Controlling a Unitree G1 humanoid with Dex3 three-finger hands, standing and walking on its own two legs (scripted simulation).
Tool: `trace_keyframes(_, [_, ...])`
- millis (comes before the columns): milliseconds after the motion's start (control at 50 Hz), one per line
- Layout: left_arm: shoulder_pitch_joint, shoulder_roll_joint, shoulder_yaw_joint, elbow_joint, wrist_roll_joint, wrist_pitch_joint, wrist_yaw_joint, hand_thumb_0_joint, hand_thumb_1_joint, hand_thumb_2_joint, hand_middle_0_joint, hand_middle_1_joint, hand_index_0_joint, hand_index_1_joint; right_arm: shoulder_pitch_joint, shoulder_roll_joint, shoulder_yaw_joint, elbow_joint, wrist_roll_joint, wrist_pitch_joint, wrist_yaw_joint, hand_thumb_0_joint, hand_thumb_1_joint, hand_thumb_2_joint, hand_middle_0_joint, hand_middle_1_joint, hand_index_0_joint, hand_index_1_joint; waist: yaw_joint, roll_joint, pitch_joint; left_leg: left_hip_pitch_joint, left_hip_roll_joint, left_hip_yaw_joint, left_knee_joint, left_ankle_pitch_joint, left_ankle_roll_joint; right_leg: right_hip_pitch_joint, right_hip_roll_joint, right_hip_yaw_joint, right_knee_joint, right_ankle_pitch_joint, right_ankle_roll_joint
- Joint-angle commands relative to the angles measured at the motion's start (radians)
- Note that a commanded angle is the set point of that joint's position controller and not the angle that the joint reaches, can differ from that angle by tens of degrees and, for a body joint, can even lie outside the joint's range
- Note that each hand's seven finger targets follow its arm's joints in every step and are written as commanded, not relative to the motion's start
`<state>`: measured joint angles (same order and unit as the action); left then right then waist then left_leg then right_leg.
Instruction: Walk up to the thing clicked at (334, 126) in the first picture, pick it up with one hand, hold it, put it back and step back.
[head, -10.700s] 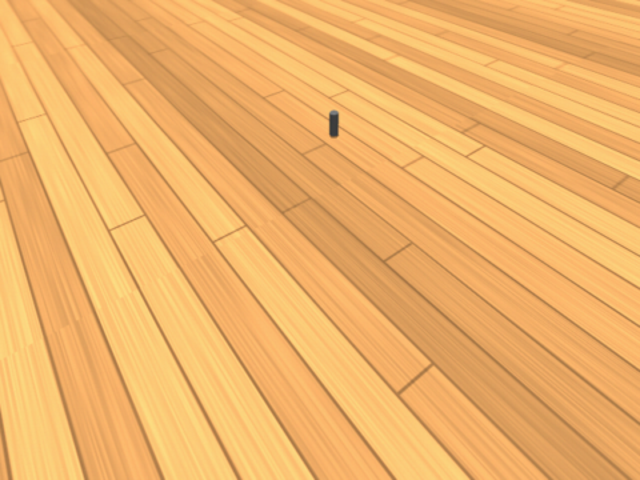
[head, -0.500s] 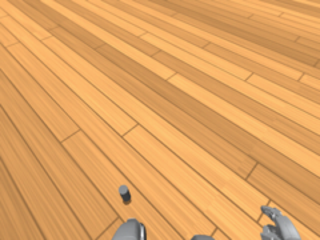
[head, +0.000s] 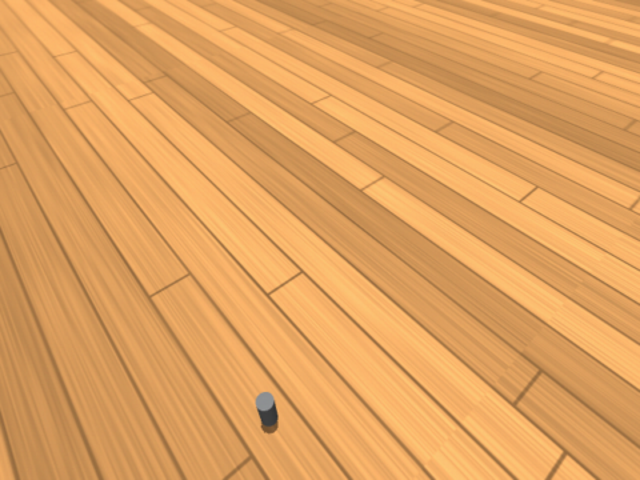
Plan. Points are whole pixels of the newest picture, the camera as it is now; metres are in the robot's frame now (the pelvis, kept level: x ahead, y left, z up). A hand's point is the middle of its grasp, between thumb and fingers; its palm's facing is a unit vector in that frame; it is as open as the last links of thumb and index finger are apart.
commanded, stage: walk up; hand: left
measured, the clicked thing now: (267, 409) +0.43 +0.18 -0.69
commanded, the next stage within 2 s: none
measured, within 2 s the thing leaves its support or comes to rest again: neither
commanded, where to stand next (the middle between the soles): +0.08 -0.01 m, yaw -2 degrees
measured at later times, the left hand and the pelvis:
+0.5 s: hand out of the picture +0.13 +0.22 -0.14, palm faces -0.03 -0.89 -0.45, open 7.4 cm; pelvis +0.00 -0.04 -0.02, yaw +1 degrees
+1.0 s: hand out of the picture +0.02 +0.24 -0.13, palm faces -0.01 -0.92 -0.40, open 7.4 cm; pelvis +0.00 -0.04 +0.01, yaw +1 degrees
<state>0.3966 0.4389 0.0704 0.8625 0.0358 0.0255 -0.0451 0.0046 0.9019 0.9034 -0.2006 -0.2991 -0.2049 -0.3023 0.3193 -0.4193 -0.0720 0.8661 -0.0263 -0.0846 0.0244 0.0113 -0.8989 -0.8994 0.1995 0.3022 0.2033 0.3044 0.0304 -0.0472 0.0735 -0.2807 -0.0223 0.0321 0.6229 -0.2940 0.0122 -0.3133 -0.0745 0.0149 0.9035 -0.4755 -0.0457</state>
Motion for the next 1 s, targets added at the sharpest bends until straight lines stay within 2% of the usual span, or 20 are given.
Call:
trace_keyframes(0, [-0.076, 0.230, 0.053, -0.112, -0.018, -0.038, 0.007, 0.000, 0.900, 0.900, -0.200, -0.300, -0.200, -0.300, 0.110, -0.316, -0.076, -0.058, 0.026, -0.027, -0.052, 0.000, -0.900, -0.900, 0.200, 0.300, 0.200, 0.300, -0.053, 0.056, 0.075, 0.200, 0.378, -0.531, -0.342, -0.164, 0.242, -0.438, -0.040, 0.150, 0.221, 0.051, 0.002])
trace_keyframes(140, [-0.113, 0.125, 0.040, -0.061, -0.061, -0.003, 0.023, 0.000, 0.900, 0.900, -0.200, -0.300, -0.200, -0.300, -0.077, -0.226, -0.020, -0.096, 0.011, 0.002, -0.070, 0.000, -0.900, -0.900, 0.200, 0.300, 0.200, 0.300, -0.002, 0.278, 0.063, -0.142, 0.230, -0.084, -0.155, 0.815, 0.185, -0.062, 0.006, -0.001, 0.023, 0.175, 0.044])
trace_keyframes(240, [-0.102, 0.165, 0.044, -0.017, -0.056, -0.018, 0.058, 0.000, 0.900, 0.900, -0.200, -0.300, -0.200, -0.300, -0.134, -0.226, -0.028, -0.124, 0.037, 0.100, -0.055, 0.000, -0.900, -0.900, 0.200, 0.300, 0.200, 0.300, 0.009, 0.241, -0.087, -0.086, 0.143, -0.084, 0.103, 0.481, 0.115, 0.099, 0.093, -0.087, -0.306, 0.333, 0.048])
trace_keyframes(260, [-0.111, 0.203, 0.051, -0.019, -0.043, -0.030, 0.063, 0.000, 0.900, 0.900, -0.200, -0.300, -0.200, -0.300, -0.103, -0.187, -0.017, -0.117, 0.048, 0.109, -0.055, 0.000, -0.900, -0.900, 0.200, 0.300, 0.200, 0.300, 0.018, 0.097, -0.109, -0.111, 0.098, -0.062, 0.227, 0.334, 0.072, 0.138, 0.044, -0.027, -0.365, 0.547, 0.033])
trace_keyframes(280, [-0.105, 0.269, 0.069, -0.030, -0.025, -0.040, 0.068, 0.000, 0.900, 0.900, -0.200, -0.300, -0.200, -0.300, -0.069, -0.138, -0.003, -0.120, 0.059, 0.110, -0.058, 0.000, -0.900, -0.900, 0.200, 0.300, 0.200, 0.300, 0.023, -0.114, -0.151, -0.243, 0.001, -0.034, 0.442, 0.062, 0.022, 0.222, -0.158, 0.206, -0.387, 0.839, -0.035])
trace_keyframes(300, [-0.128, 0.303, 0.067, -0.056, -0.030, -0.038, 0.067, 0.000, 0.900, 0.900, -0.200, -0.300, -0.200, -0.300, -0.020, -0.131, -0.004, -0.104, 0.058, 0.123, -0.072, 0.000, -0.900, -0.900, 0.200, 0.300, 0.200, 0.300, 0.013, -0.194, -0.214, -0.239, -0.054, -0.102, 0.610, -0.361, 0.023, 0.170, -0.358, 0.451, -0.458, 0.927, -0.207])
trace_keyframes(320, [-0.160, 0.307, 0.067, -0.076, -0.025, -0.040, 0.072, 0.000, 0.900, 0.900, -0.200, -0.300, -0.200, -0.300, -0.035, -0.181, -0.027, -0.089, 0.050, 0.136, -0.083, 0.000, -0.900, -0.900, 0.200, 0.300, 0.200, 0.300, 0.012, -0.140, -0.220, -0.190, -0.036, -0.185, 0.719, -0.391, 0.019, 0.087, -0.374, 0.514, -0.461, 0.794, -0.256])
trace_keyframes(400, [-0.295, 0.225, 0.051, -0.094, -0.007, -0.027, 0.091, 0.000, 0.900, 0.900, -0.200, -0.300, -0.200, -0.300, 0.005, -0.193, -0.036, -0.040, 0.047, 0.132, -0.067, 0.000, -0.900, -0.900, 0.200, 0.300, 0.200, 0.300, -0.030, -0.148, -0.177, -0.191, -0.026, -0.156, 0.694, -0.212, -0.008, -0.012, -0.184, 0.221, -0.391, 0.390, -0.167])
trace_keyframes(480, [-0.234, 0.230, 0.057, -0.061, 0.006, -0.029, 0.092, 0.000, 0.900, 0.900, -0.200, -0.300, -0.200, -0.300, -0.046, -0.190, -0.023, -0.019, 0.019, 0.127, -0.035, 0.000, -0.900, -0.900, 0.200, 0.300, 0.200, 0.300, 0.023, -0.202, -0.182, -0.210, -0.004, -0.052, 0.335, -0.294, -0.024, 0.111, -0.176, 0.271, -0.455, -0.021, -0.157])
trace_keyframes(560, [-0.271, 0.242, 0.054, -0.049, -0.016, -0.014, 0.089, 0.000, 0.900, 0.900, -0.200, -0.300, -0.200, -0.300, 0.034, -0.196, -0.040, 0.038, -0.013, 0.123, -0.007, 0.000, -0.900, -0.900, 0.200, 0.300, 0.200, 0.300, -0.040, -0.131, -0.109, 0.103, -0.010, -0.011, -0.010, -0.132, 0.027, -0.199, -0.160, 0.223, -0.407, -0.081, -0.068])
trace_keyframes(580, [-0.245, 0.201, 0.040, -0.043, -0.020, -0.012, 0.091, 0.000, 0.900, 0.900, -0.200, -0.300, -0.200, -0.300, 0.038, -0.218, -0.048, 0.031, -0.030, 0.120, -0.003, 0.000, -0.900, -0.900, 0.200, 0.300, 0.200, 0.300, -0.051, -0.003, -0.096, 0.127, 0.057, -0.153, -0.135, -0.239, 0.063, -0.286, -0.104, 0.158, -0.261, -0.122, -0.025])
trace_keyframes(600, [-0.303, 0.145, 0.024, -0.062, -0.033, -0.021, 0.098, 0.000, 0.900, 0.900, -0.200, -0.300, -0.200, -0.300, -0.040, -0.329, -0.066, -0.011, -0.030, 0.121, 0.003, 0.000, -0.900, -0.900, 0.200, 0.300, 0.200, 0.300, -0.073, 0.347, -0.020, -0.023, 0.311, -0.582, -0.352, -0.547, 0.183, -0.417, 0.089, -0.026, -0.006, -0.160, 0.027])
trace_keyframes(620, [-0.382, 0.225, 0.058, -0.051, -0.021, -0.033, 0.108, 0.000, 0.900, 0.900, -0.200, -0.300, -0.200, -0.300, -0.118, -0.363, -0.077, -0.036, -0.021, 0.116, 0.002, 0.000, -0.900, -0.900, 0.200, 0.300, 0.200, 0.300, -0.106, 0.260, 0.069, -0.240, 0.409, -0.702, -0.413, -0.556, 0.301, -0.309, 0.083, 0.076, 0.166, -0.144, 0.029])
trace_keyframes(680, [-0.238, 0.167, 0.044, 0.019, -0.042, -0.045, 0.084, 0.000, 0.900, 0.900, -0.200, -0.300, -0.200, -0.300, -0.207, -0.238, -0.039, -0.043, -0.024, 0.079, -0.027, 0.000, -0.900, -0.900, 0.200, 0.300, 0.200, 0.300, -0.010, 0.103, 0.036, -0.137, 0.236, -0.352, -0.247, -0.188, 0.190, -0.232, 0.106, 0.110, 0.199, 0.044, 0.010])
trace_keyframes(760, [-0.237, 0.151, 0.030, 0.015, -0.016, -0.069, 0.049, 0.000, 0.900, 0.900, -0.200, -0.300, -0.200, -0.300, -0.116, -0.242, -0.048, -0.024, -0.027, 0.069, -0.014, 0.000, -0.900, -0.900, 0.200, 0.300, 0.200, 0.300, -0.075, 0.209, -0.044, 0.048, 0.229, -0.305, -0.216, -0.285, 0.191, -0.151, 0.089, -0.022, -0.115, -0.015, 0.044])
trace_keyframes(820, [-0.156, 0.143, 0.030, 0.036, -0.003, -0.091, 0.052, 0.000, 0.900, 0.900, -0.200, -0.300, -0.200, -0.300, -0.086, -0.251, -0.047, -0.022, -0.014, 0.075, -0.006, 0.000, -0.900, -0.900, 0.200, 0.300, 0.200, 0.300, -0.024, 0.175, -0.038, 0.019, 0.217, -0.240, -0.098, -0.137, 0.174, 0.051, 0.126, -0.072, -0.423, 0.081, 0.006])
trace_keyframes(840, [-0.095, 0.170, 0.042, 0.050, 0.005, -0.099, 0.057, 0.000, 0.900, 0.900, -0.200, -0.300, -0.200, -0.300, -0.070, -0.207, -0.032, -0.028, -0.008, 0.074, -0.007, 0.000, -0.900, -0.900, 0.200, 0.300, 0.200, 0.300, 0.000, 0.110, -0.057, -0.096, 0.180, -0.199, 0.018, -0.097, 0.140, 0.226, 0.085, 0.035, -0.487, 0.075, -0.017])
trace_keyframes(880, [-0.026, 0.323, 0.075, 0.048, 0.000, -0.108, 0.056, 0.000, 0.900, 0.900, -0.200, -0.300, -0.200, -0.300, -0.155, -0.177, -0.022, -0.077, -0.005, 0.063, -0.018, 0.000, -0.900, -0.900, 0.200, 0.300, 0.200, 0.300, 0.049, -0.144, -0.014, -0.437, 0.008, -0.063, 0.366, -0.342, 0.047, 0.301, -0.298, 0.692, -0.619, -0.067, -0.233])
trace_keyframes(900, [-0.043, 0.308, 0.073, 0.028, -0.009, -0.111, 0.052, 0.000, 0.900, 0.900, -0.200, -0.300, -0.200, -0.300, -0.155, -0.208, -0.032, -0.068, -0.005, 0.057, -0.024, 0.000, -0.900, -0.900, 0.200, 0.300, 0.200, 0.300, 0.038, -0.049, 0.026, -0.448, 0.049, -0.151, 0.412, -0.317, 0.044, 0.270, -0.342, 0.692, -0.621, -0.003, -0.279])
trace_keyframes(980, [-0.080, 0.230, 0.044, 0.009, -0.014, -0.113, 0.055, 0.000, 0.900, 0.900, -0.200, -0.300, -0.200, -0.300, -0.072, -0.176, -0.026, -0.019, 0.006, 0.036, -0.013, 0.000, -0.900, -0.900, 0.200, 0.300, 0.200, 0.300, -0.013, -0.059, -0.011, -0.253, 0.071, -0.070, 0.277, -0.162, 0.025, 0.175, -0.177, 0.310, -0.541, 0.368, -0.175])
